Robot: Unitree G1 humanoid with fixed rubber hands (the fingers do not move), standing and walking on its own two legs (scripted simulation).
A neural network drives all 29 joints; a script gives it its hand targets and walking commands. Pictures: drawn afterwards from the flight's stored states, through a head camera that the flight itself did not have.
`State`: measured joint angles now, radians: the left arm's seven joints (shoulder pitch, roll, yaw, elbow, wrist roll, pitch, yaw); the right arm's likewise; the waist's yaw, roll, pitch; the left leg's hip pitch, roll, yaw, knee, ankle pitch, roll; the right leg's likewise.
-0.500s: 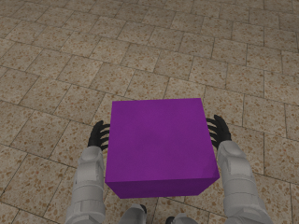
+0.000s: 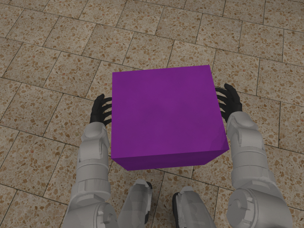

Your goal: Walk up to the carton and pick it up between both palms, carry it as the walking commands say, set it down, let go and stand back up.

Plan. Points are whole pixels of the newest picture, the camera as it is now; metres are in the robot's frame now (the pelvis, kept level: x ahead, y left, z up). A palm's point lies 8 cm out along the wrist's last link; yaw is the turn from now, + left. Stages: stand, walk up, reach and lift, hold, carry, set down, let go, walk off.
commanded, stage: set down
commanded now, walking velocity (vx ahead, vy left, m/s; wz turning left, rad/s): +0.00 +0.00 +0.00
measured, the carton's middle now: (163, 124) +0.41 +0.02 -0.15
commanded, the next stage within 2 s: none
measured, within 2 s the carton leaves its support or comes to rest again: neither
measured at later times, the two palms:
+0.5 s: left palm (107, 123) +0.41 +0.19 -0.15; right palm (220, 115) +0.45 -0.16 -0.14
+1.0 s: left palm (113, 124) +0.43 +0.20 -0.25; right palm (210, 118) +0.47 -0.16 -0.23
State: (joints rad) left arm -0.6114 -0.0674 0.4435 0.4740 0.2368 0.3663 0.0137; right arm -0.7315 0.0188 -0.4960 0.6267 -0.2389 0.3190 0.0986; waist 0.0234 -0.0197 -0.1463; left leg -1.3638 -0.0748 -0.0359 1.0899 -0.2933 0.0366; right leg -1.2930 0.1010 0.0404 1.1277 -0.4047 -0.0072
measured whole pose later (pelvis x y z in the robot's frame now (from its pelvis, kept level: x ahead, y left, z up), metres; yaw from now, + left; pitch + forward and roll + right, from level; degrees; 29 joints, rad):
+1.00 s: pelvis -0.03 -0.01 -0.15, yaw -2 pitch +45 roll -2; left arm -0.93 0.10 0.41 0.66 0.12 0.34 0.05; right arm -1.04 -0.11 -0.41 0.78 -0.12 0.31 -0.01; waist 0.04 -0.03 -0.14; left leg -2.01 -0.09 -0.02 1.66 -0.42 0.01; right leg -1.94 0.15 0.01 1.71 -0.55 0.00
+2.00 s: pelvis -0.06 +0.00 -0.27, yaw -3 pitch +30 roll -2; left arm -1.42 0.34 0.25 0.84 -0.08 0.31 0.11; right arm -1.51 -0.32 -0.25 0.92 0.06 0.29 -0.08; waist 0.06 -0.03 0.52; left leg -2.15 -0.07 0.01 2.08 -0.45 0.02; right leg -2.07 0.15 -0.03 2.14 -0.59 0.01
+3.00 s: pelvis -0.05 -0.01 -0.30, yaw -3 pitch +34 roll +0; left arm -1.37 0.34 0.33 0.99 -0.04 0.21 0.02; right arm -1.47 -0.29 -0.30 1.03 -0.01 0.21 -0.01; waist 0.06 -0.03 0.37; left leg -2.27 -0.02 0.05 2.16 -0.49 0.03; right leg -2.22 0.13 -0.04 2.22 -0.61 -0.02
